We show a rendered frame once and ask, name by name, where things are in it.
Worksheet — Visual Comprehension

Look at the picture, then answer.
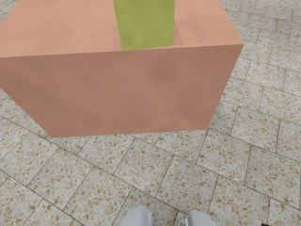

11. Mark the robot right thigh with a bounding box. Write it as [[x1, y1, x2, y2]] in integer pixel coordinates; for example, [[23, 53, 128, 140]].
[[184, 212, 217, 226]]

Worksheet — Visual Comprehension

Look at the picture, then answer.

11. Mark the carton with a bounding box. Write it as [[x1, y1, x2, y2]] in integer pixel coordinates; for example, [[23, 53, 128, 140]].
[[113, 0, 176, 52]]

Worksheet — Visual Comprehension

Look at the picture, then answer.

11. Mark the robot thigh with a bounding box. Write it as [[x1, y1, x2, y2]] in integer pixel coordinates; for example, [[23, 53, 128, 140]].
[[184, 212, 217, 226], [119, 207, 152, 226]]

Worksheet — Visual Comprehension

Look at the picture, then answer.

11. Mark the robot left thigh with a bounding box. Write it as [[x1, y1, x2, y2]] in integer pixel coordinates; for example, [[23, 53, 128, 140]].
[[119, 207, 152, 226]]

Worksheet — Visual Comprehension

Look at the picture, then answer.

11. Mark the pedestal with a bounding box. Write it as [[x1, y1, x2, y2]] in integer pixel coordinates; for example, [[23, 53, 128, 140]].
[[0, 0, 244, 137]]

